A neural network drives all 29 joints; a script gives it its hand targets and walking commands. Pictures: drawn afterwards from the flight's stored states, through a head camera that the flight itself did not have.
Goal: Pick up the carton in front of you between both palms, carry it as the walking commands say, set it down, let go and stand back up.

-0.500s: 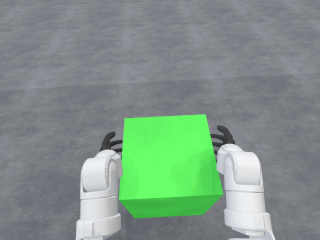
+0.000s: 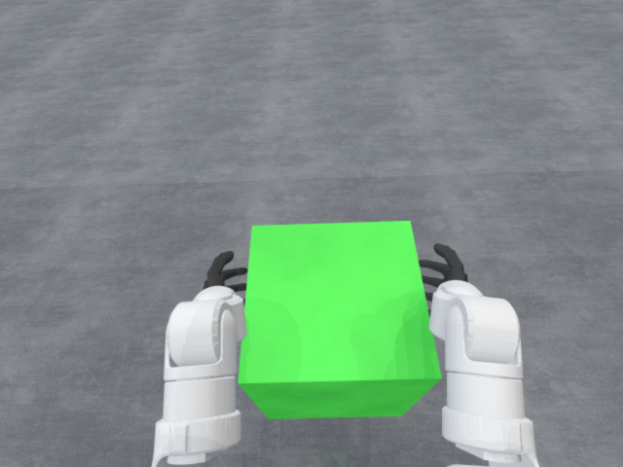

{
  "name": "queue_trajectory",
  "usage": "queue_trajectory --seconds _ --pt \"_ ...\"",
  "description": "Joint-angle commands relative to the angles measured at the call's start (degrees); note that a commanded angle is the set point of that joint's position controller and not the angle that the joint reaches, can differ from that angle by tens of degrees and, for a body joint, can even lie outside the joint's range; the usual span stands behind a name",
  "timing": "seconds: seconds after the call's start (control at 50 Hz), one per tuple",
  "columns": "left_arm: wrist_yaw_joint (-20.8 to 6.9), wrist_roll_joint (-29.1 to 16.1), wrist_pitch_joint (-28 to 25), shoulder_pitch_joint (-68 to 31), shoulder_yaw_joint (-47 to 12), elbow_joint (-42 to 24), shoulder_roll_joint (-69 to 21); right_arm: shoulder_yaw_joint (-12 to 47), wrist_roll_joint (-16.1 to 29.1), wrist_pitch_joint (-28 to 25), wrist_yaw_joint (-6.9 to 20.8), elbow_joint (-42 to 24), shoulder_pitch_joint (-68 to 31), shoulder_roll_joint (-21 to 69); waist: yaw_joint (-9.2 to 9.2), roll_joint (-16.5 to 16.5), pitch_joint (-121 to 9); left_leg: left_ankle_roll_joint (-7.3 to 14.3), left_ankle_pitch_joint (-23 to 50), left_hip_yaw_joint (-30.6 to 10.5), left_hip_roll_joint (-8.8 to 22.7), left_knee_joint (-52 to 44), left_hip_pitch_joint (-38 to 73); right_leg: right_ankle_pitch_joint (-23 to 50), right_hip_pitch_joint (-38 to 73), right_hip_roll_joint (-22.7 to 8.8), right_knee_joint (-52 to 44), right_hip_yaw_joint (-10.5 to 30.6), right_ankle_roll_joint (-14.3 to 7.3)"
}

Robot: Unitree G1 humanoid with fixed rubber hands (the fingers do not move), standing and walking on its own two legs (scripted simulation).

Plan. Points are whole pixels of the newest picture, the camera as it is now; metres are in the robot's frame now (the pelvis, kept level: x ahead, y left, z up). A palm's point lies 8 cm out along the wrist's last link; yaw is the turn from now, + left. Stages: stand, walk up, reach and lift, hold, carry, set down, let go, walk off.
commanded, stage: carry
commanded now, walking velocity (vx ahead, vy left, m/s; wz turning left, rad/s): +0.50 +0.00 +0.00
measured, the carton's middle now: (333, 329) +0.31 +0.00 -0.03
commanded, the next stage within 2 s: none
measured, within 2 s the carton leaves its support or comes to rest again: neither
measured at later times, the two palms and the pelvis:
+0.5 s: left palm (233, 148) +0.63 +0.17 +0.06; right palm (389, 142) +0.62 -0.11 +0.07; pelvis +0.34 +0.05 +0.01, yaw -4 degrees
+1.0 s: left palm (272, 57) +0.97 +0.12 +0.07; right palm (391, 52) +0.97 -0.16 +0.07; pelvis +0.67 -0.02 +0.01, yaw +0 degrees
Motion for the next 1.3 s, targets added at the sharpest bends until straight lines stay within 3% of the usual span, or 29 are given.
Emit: queue_trajectory --seconds 0.0,0.04,0.08,0.24,0.28,0.3,0.32,0.34,0.36,0.38,0.42,0.46,0.5,0.6,0.7,0.76,0.78,0.8,0.82,0.84,0.86,0.88,0.9,0.94,1.0,1.08,1.2,1.26,1.28 --pt "-25.8 -27.0 -1.5 -33.8 -37.1 -6.8 -61.5 40.3 26.1 -0.1 25.1 -3.2 -31.0 60.9 0.03 -7.4 -20.6 0.1 5.0 -1.6 3.2 -6.3 -10.2 4.1 24.0 -15.6 -14.1 18.4 -2.9" --pt "-26.0 -27.5 -1.3 -32.9 -37.0 -8.0 -60.6 40.5 25.9 -0.4 24.4 -4.2 -30.0 61.9 0.19 -8.9 -19.5 -1.0 7.2 0.2 3.2 -13.2 -10.6 0.1 23.4 -14.9 -16.5 15.5 -3.9" --pt "-26.0 -27.5 -1.0 -31.8 -36.9 -8.8 -59.6 40.7 25.6 -0.4 23.7 -5.3 -29.1 61.4 0.28 -8.8 -17.7 -1.9 10.9 2.0 3.1 -21.1 -12.1 2.6 24.9 -13.7 -17.0 12.8 -4.4" --pt "-25.5 -24.5 0.2 -26.1 -37.3 -4.5 -57.4 41.3 25.3 1.4 24.7 -2.0 -25.3 59.1 0.91 -10.5 -12.0 0.0 20.7 7.9 -0.1 -38.6 -6.3 17.5 29.2 -11.3 -11.9 5.6 -0.9" --pt "-25.6 -24.4 0.3 -26.6 -37.5 -3.4 -57.3 40.5 25.4 1.5 25.4 0.0 -25.2 59.0 0.02 -9.3 -12.9 0.5 18.4 11.3 -2.5 -42.5 3.6 21.8 26.9 -9.9 -3.6 2.3 1.0" --pt "-25.6 -24.4 0.3 -27.0 -37.7 -3.1 -57.2 39.9 25.3 1.5 25.8 1.5 -24.4 58.8 -0.89 -6.8 -15.9 0.7 15.1 12.5 -3.8 -41.8 15.3 22.6 21.2 -7.8 5.1 0.1 2.4" --pt "-25.8 -24.5 0.3 -27.7 -37.8 -2.8 -56.5 39.1 25.0 1.4 26.1 2.5 -23.8 58.5 -2.3 -1.0 -19.7 1.8 8.4 1.2 4.6 -43.4 26.5 11.0 12.5 -6.6 17.9 0.4 4.1" --pt "-25.9 -25.4 0.8 -30.4 -38.2 -4.1 -58.1 38.5 23.9 0.5 26.2 4.8 -24.0 58.3 -2.4 15.6 -23.4 10.3 3.1 -24.7 18.4 -48.4 39.4 -2.6 -6.1 0.3 35.1 2.0 7.2" --pt "-26.0 -25.5 0.5 -32.1 -38.9 -4.3 -57.9 38.2 24.4 0.1 26.4 5.1 -23.4 59.8 -1.99 16.6 -21.1 12.2 12.6 -31.5 20.6 -52.5 41.7 -19.6 -18.0 2.5 42.8 7.5 6.2" --pt "-26.0 -25.9 -0.1 -33.0 -39.3 -4.2 -59.1 37.9 25.0 -0.2 26.5 3.3 -24.9 60.7 -1.91 12.1 -20.9 11.3 21.0 -25.0 19.3 -50.1 40.7 -19.1 -20.3 -0.4 46.5 11.8 4.4" --pt "-25.8 -26.6 -1.4 -34.1 -39.4 -6.1 -60.3 37.9 25.7 -1.0 26.7 0.7 -26.9 62.5 -1.73 2.2 -20.9 8.1 27.1 -15.4 16.9 -49.0 34.6 -12.6 -18.8 -4.2 42.0 13.6 3.0" --pt "-25.2 -26.9 -2.2 -33.4 -39.5 -7.2 -62.0 38.0 26.4 -1.6 26.5 -1.7 -28.4 63.1 -1.4 4.4 -21.3 5.9 22.8 -9.4 15.0 -51.7 31.0 -8.3 -15.0 -4.7 35.8 12.3 3.4" --pt "-24.4 -26.4 -2.8 -31.3 -39.5 -8.0 -62.4 38.2 26.5 -1.8 26.6 -3.0 -27.3 62.7 -1.39 6.0 -21.0 6.5 21.4 -5.9 14.0 -53.4 30.8 -6.0 -15.3 -4.2 30.7 10.6 4.2" --pt "-23.2 -25.4 -2.6 -28.8 -40.1 -10.7 -60.9 38.6 26.3 -1.2 26.3 -4.9 -24.2 60.1 -1.61 6.5 -16.5 7.0 27.8 0.8 11.2 -54.0 32.9 1.4 -17.5 -3.0 14.9 6.6 5.5" --pt "-23.8 -25.6 -0.5 -27.2 -40.1 -9.5 -57.9 38.9 24.7 0.3 25.4 -3.5 -21.9 57.7 -1.8 7.3 -11.8 4.6 36.9 5.5 9.6 -51.7 33.7 9.5 -11.9 -0.6 2.9 2.3 3.5" --pt "-24.7 -25.6 0.4 -26.9 -39.6 -7.3 -57.0 39.4 24.5 1.0 25.3 -2.5 -22.8 56.8 -0.51 7.1 -13.8 1.8 46.6 9.9 7.6 -39.4 30.6 8.2 4.4 3.7 -2.4 -2.4 2.4" --pt "-25.0 -25.7 0.5 -26.9 -39.2 -6.4 -56.7 39.8 24.6 1.2 25.4 -2.3 -23.4 56.3 0.32 4.7 -16.8 0.4 42.7 11.1 5.7 -30.0 24.4 4.3 15.9 3.6 -2.0 -2.2 2.1" --pt "-25.2 -25.6 0.7 -27.0 -38.6 -6.1 -56.3 40.1 24.7 1.2 25.5 -2.4 -24.5 55.9 1.53 -2.3 -20.7 -0.8 27.1 10.3 4.5 -15.8 15.1 -1.3 26.1 -7.0 -2.9 11.7 1.6" --pt "-25.5 -24.6 0.1 -27.6 -38.0 -3.3 -56.1 41.2 25.2 1.8 25.6 -3.8 -27.5 57.3 1.15 -19.2 -25.1 -3.3 2.7 6.2 -3.3 -0.1 -5.3 -5.0 40.5 -21.3 -7.9 38.2 -7.9" --pt "-25.6 -25.2 0.0 -26.6 -37.6 -2.5 -57.5 41.3 25.2 1.8 25.6 -3.1 -28.1 56.7 0.98 -18.0 -22.8 -1.8 -6.0 -0.3 -3.7 8.1 -13.6 1.5 39.9 -22.2 -12.0 41.7 -9.4" --pt "-25.7 -25.4 -0.2 -27.9 -37.3 -3.3 -58.6 41.0 25.6 1.4 25.7 -3.1 -29.1 57.8 0.77 -14.4 -22.1 -0.2 -4.7 -2.6 -1.1 10.5 -15.5 10.6 38.3 -20.4 -10.2 35.2 -8.7" --pt "-25.8 -25.7 -0.6 -28.8 -37.3 -4.2 -59.9 41.0 25.9 0.9 25.7 -3.8 -29.9 58.6 0.53 -7.4 -21.8 0.8 -1.8 -3.7 1.1 8.6 -15.4 16.4 35.4 -18.9 -8.8 30.1 -7.1" --pt "-25.8 -26.0 -1.1 -30.6 -37.3 -5.4 -60.7 41.4 26.4 0.5 25.7 -4.0 -30.1 59.9 0.22 -4.0 -20.7 0.9 1.3 -4.2 3.0 4.0 -14.0 17.8 31.4 -18.2 -9.5 26.1 -5.5" --pt "-25.7 -26.9 -1.6 -32.3 -37.5 -8.0 -61.5 41.0 26.7 -0.2 25.4 -4.6 -29.9 61.5 0.07 -5.9 -21.3 0.4 4.3 -2.4 3.1 -3.4 -10.2 12.1 28.2 -16.1 -12.4 19.9 -3.4" --pt "-25.9 -27.1 -1.7 -30.7 -37.4 -9.4 -60.7 41.1 26.0 -0.9 24.4 -5.2 -27.6 62.1 0.26 -8.2 -20.1 -1.1 6.7 0.6 2.5 -13.0 -11.6 9.6 28.4 -14.9 -14.8 15.0 -4.6" --pt "-25.7 -26.5 -1.0 -28.2 -37.2 -9.9 -58.5 41.6 25.4 -0.6 23.4 -6.7 -26.0 60.7 0.54 -8.6 -16.3 -2.0 13.6 4.1 1.8 -26.1 -13.2 14.9 29.8 -12.3 -14.8 9.8 -4.2" --pt "-25.4 -24.5 0.0 -25.4 -37.4 -6.2 -57.1 41.8 25.6 1.1 24.5 -3.6 -24.5 58.9 0.88 -10.5 -11.1 0.2 21.6 8.3 -0.8 -37.9 -7.5 25.6 31.4 -10.6 -11.5 4.8 -1.0" --pt "-25.6 -24.7 0.3 -26.7 -37.9 -5.2 -56.7 40.6 25.5 1.3 25.4 -0.5 -24.1 58.6 -1.02 -8.3 -15.4 0.8 17.5 13.1 -5.3 -42.2 13.9 32.4 24.7 -7.7 5.1 -0.5 2.3" --pt "-25.7 -24.7 0.3 -27.7 -38.1 -4.9 -56.1 40.0 25.3 1.3 25.7 0.3 -23.9 58.5 -2.34 -4.3 -19.0 1.2 12.6 6.1 0.3 -41.8 25.9 20.4 15.8 -6.7 16.0 0.1 3.6"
